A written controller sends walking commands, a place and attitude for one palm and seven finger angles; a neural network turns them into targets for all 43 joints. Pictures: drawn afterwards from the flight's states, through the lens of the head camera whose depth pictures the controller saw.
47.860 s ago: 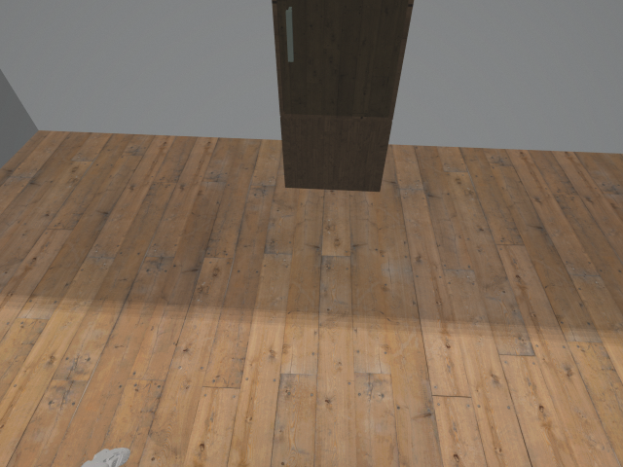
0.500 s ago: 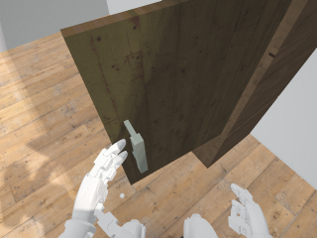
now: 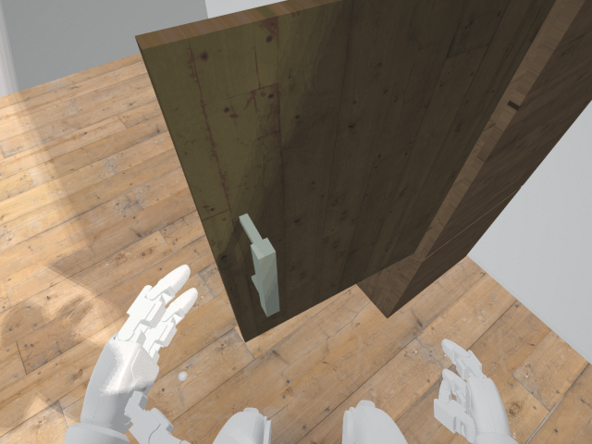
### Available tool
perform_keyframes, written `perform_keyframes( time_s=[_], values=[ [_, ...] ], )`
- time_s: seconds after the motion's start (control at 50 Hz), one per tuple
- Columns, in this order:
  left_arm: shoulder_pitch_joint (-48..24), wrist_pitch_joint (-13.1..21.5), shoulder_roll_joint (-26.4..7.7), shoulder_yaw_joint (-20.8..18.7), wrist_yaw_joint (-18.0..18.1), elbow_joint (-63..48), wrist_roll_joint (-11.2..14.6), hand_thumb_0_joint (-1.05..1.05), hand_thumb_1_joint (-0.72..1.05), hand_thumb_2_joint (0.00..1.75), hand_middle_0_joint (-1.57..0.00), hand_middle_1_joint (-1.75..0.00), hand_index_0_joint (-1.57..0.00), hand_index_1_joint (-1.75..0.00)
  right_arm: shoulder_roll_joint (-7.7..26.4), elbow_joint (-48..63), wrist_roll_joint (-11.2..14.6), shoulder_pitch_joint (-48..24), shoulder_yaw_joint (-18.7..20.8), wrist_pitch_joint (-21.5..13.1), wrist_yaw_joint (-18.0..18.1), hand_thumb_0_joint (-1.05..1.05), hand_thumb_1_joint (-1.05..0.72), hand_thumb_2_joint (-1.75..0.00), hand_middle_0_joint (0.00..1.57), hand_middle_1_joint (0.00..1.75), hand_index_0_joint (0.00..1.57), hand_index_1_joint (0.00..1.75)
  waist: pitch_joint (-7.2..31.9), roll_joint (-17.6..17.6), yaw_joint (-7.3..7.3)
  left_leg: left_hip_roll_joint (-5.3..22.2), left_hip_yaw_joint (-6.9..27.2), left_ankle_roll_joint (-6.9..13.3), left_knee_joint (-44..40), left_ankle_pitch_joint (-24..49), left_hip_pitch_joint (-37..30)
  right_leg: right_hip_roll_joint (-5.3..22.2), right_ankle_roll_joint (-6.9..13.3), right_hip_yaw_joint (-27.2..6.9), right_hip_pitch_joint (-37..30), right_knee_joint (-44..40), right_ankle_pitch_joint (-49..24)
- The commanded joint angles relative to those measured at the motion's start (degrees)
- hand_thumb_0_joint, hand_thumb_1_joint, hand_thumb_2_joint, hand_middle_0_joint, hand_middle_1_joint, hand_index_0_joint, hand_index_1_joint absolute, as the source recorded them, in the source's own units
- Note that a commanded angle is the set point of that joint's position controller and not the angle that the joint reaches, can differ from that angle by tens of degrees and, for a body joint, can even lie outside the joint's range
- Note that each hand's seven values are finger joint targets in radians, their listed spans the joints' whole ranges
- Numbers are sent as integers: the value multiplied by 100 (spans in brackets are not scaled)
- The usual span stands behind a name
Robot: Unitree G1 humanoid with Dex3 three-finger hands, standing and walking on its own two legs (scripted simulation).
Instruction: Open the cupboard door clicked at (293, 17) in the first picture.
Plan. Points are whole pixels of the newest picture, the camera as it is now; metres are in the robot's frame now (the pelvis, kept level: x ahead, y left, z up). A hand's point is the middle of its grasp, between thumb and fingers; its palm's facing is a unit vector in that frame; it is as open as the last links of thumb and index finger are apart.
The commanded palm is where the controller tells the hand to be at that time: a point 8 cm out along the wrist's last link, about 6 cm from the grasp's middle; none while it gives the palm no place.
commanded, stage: draw the hand back to the body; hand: left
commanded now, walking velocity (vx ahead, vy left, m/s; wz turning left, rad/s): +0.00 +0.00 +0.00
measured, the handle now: (260, 269) +0.32 +0.07 +0.07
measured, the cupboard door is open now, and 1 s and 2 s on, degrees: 83 83 83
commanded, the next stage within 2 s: step back with the hand held close in 1.54 s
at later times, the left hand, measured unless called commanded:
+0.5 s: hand (101, 352) +0.19 +0.19 +0.14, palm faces -0.07 -0.99 -0.14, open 16.1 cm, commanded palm +0.16 +0.25 +0.17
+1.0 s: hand out of the picture +0.22 +0.25 +0.23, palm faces +0.35 -0.84 -0.42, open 11.0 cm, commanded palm +0.17 +0.30 +0.25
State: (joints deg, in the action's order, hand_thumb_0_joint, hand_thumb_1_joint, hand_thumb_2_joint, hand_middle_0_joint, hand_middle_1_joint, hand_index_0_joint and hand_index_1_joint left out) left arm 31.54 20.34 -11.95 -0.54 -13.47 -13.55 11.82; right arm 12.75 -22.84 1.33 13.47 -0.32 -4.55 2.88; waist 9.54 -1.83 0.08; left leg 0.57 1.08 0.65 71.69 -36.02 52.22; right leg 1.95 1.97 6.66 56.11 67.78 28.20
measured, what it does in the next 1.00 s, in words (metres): rises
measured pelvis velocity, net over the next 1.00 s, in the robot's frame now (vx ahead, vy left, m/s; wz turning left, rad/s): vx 0.03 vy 0.02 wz -0.02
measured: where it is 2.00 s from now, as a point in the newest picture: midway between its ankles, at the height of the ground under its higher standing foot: outside the picture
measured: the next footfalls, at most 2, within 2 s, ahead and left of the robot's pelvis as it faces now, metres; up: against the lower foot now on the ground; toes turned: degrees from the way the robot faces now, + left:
none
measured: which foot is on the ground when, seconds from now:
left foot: down 0.00-1.00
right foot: down 0.00-1.00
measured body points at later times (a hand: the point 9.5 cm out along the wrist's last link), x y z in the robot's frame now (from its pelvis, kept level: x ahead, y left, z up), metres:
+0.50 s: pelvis +0.02 +0.02 +0.05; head +0.03 +0.02 +0.49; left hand +0.19 +0.24 +0.15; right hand +0.20 -0.21 -0.01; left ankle -0.01 +0.11 -0.64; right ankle +0.05 -0.11 -0.64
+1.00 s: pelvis +0.03 +0.02 +0.10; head +0.01 +0.00 +0.54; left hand +0.19 +0.30 +0.25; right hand +0.21 -0.20 +0.02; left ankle -0.01 +0.11 -0.64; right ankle +0.05 -0.11 -0.64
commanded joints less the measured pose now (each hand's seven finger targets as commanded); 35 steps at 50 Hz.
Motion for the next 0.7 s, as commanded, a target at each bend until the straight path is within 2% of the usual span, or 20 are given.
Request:
perform_keyframes(
  time_s=[0.0, 0.02, 0.06, 0.1, 0.12, 0.16, 0.18, 0.22, 0.28, 0.34, 0.44, 0.46, 0.48, 0.5, 0.54, 0.56, 0.58, 0.62, 0.68],
  values=[
    [114, 232, -741, -617, 90, -1662, 135, 0, -50, 30, -15, -30, -15, -30, 628, 1061, 52, -176, 318, -305, 84, 0, -90, -90, 20, 30, 20, 30, 1306, -28, 67, -225, 58, -5, -1312, 1558, -353, -186, -23, -575, -1944, -1238, -808],
    [218, 152, -895, -801, 136, -1724, 131, 0, -50, 30, -15, -30, -15, -30, 630, 1062, 72, -195, 322, -268, 95, 0, -90, -90, 20, 30, 20, 30, 1382, -45, 125, -226, 51, 3, -1381, 1665, -418, -207, -14, -551, -2090, -1260, -924],
    [291, 23, -758, -739, 155, -1861, 192, 0, -50, 30, -15, -30, -15, -30, 585, 1101, 107, -169, 282, -230, 91, 0, -90, -90, 20, 30, 20, 30, 1244, -164, 86, -228, 60, -13, -1589, 1777, -649, -222, -28, -428, -2183, -1356, -1090],
    [367, -130, -572, -598, 130, -1759, 252, 0, -50, 30, -15, -30, -15, -30, 592, 1117, 140, -172, 252, -213, 97, 0, -90, -90, 20, 30, 20, 30, 905, -65, -15, -215, 85, -16, -1734, 1676, -739, -256, -63, -352, -2104, -1530, -993],
    [284, -186, -647, -683, 128, -1665, 272, 0, -50, 30, -15, -30, -15, -30, 621, 1083, 139, -187, 242, -212, 115, 0, -90, -90, 20, 30, 20, 30, 822, 155, -50, -192, 116, 1, -1761, 1636, -692, -259, -64, -362, -2167, -1615, -910],
    [236, -241, -606, -599, 66, -1700, 286, 0, -50, 30, -15, -30, -15, -30, 662, 1092, 140, -169, 213, -250, 129, 0, -90, -90, 20, 30, 20, 30, 643, 39, -104, -188, 126, -3, -1876, 1503, -823, -255, -77, -339, -2106, -1732, -771],
    [236, -258, -679, -688, 44, -1706, 302, 0, -50, 30, -15, -30, -15, -30, 669, 1083, 144, -141, 216, -271, 135, 0, -90, -90, 20, 30, 20, 30, 631, 102, -93, -176, 147, -10, -1943, 1514, -891, -258, -78, -304, -2145, -1760, -780],
    [321, -306, -732, -723, 1, -1758, 305, 0, -50, 30, -15, -30, -15, -30, 692, 1095, 143, -186, 192, -335, 131, 0, -90, -90, 20, 30, 20, 30, 591, -75, -34, -171, 166, -14, -2059, 1680, -1047, -270, -49, -271, -2254, -1788, -937],
    [408, -345, -824, -877, -42, -1966, 383, 0, -50, 30, -15, -30, -15, -30, 670, 1092, 157, -136, 175, -434, 108, 0, -90, -90, 20, 30, 20, 30, 655, -100, 18, -155, 179, -44, -2211, 1913, -1284, -273, -57, -216, -2440, -1840, -1187],
    [433, -431, -906, -1061, -51, -1982, 441, 0, -50, 30, -15, -30, -15, -30, 680, 1052, 177, -163, 157, -484, 101, 0, -90, -90, 20, 30, 20, 30, 495, -113, 41, -139, 175, -55, -2336, 1972, -1378, -290, -57, -193, -2560, -1955, -1244],
    [365, -597, -1018, -1292, -137, -2119, 555, 0, -32, 37, -16, -30, -16, -30, 691, 946, 220, -178, 134, -625, 103, 0, -90, -90, 20, 30, 20, 30, 505, -187, 64, -103, 186, -85, -2520, 2305, -1741, -303, -65, -166, -2826, -2126, -1574],
    [499, -971, -1867, -1539, 853, -2702, -402, 0, -29, 39, -16, -30, -16, -30, 641, 1027, 109, -101, 191, -505, 288, 0, -90, -90, 20, 30, 20, 30, 692, -340, 446, 35, 113, -52, -2917, 2404, -1780, -149, -9, -511, -3215, -2328, -1438],
    [832, -1258, -1218, -1200, 1286, -2701, -506, 0, -26, 40, -16, -30, -16, -30, 515, 1008, 77, -58, 119, -471, 321, 0, -90, -90, 20, 30, 20, 30, 336, -462, 264, 5, 108, -95, -3040, 2351, -1820, -142, -12, -427, -3187, -2449, -1383],
    [893, -1459, -972, -961, 1544, -2580, -647, 0, -22, 42, -16, -30, -16, -30, 506, 904, 71, -19, 94, -421, 314, 0, -90, -90, 20, 30, 20, 30, 69, -535, 199, 42, 100, -104, -3098, 2331, -1877, -123, -31, -379, -3189, -2525, -1338],
    [779, -1658, -1066, -1025, 1850, -2579, -785, 0, -15, 45, -16, -30, -16, -30, 556, 816, 57, -80, 94, -349, 344, 0, -90, -90, 20, 30, 20, 30, -11, -113, 168, 91, 129, -63, -3187, 2506, -2096, -143, -48, -356, -3326, -2707, -1477],
    [635, -1683, -1133, -1050, 1943, -2671, -842, 0, -12, 47, -16, -30, -16, -30, 586, 789, 42, -95, 79, -346, 356, 0, -90, -90, 20, 30, 20, 30, 11, -122, 161, 92, 142, -57, -3257, 2594, -2233, -138, -53, -353, -3418, -2773, -1528],
    [525, -1695, -1170, -1057, 2015, -2766, -885, 0, -8, 48, -16, -30, -16, -30, 595, 747, 21, -108, 65, -369, 360, 0, -90, -90, 20, 30, 20, 30, 40, -286, 150, 92, 133, -58, -3340, 2624, -2394, -117, -51, -366, -3506, -2855, -1565],
    [384, -1733, -1373, -1261, 2145, -2682, -952, 0, -1, 51, -17, -30, -17, -30, 622, 631, 3, -185, 52, -419, 395, 0, -90, -90, 20, 30, 20, 30, -21, -117, 203, 100, 142, -45, -3519, 2686, -2563, -120, -50, -351, -3731, -3011, -1621],
    [123, -1719, -1300, -1252, 2211, -2622, -985, 0, 9, 55, -17, -30, -17, -30, 621, 501, -3, -225, 14, -481, 397, 0, -90, -90, 20, 30, 20, 30, -269, -176, 187, 115, 171, -60, -3812, 2754, -2856, -106, -67, -335, -3875, -3231, -1613]
  ],
)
